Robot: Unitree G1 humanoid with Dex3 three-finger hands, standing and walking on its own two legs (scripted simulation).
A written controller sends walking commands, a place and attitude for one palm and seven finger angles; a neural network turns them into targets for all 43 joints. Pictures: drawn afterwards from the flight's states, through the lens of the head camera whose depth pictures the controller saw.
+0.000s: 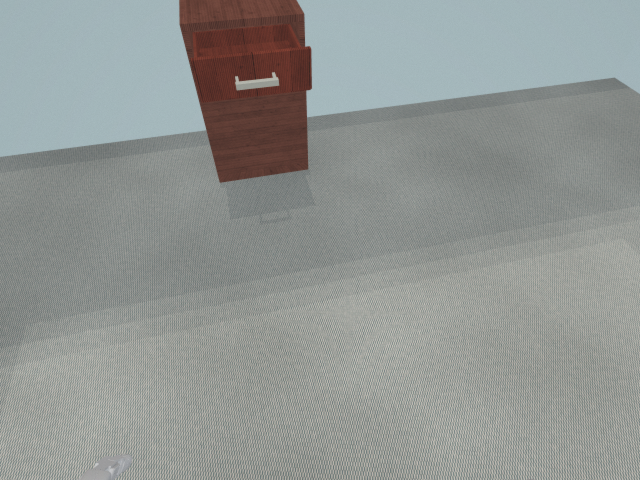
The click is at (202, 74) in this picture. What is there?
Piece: drawer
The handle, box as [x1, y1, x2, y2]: [235, 72, 278, 89]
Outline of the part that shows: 278,79 275,76 274,72 272,72 272,78 239,81 237,76 235,76 236,89 245,89 278,85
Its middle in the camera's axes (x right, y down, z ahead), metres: -0.22 -0.52 +1.27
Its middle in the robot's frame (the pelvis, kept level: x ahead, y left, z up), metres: +1.28 +0.28 -0.15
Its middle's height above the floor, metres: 0.62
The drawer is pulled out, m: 0.22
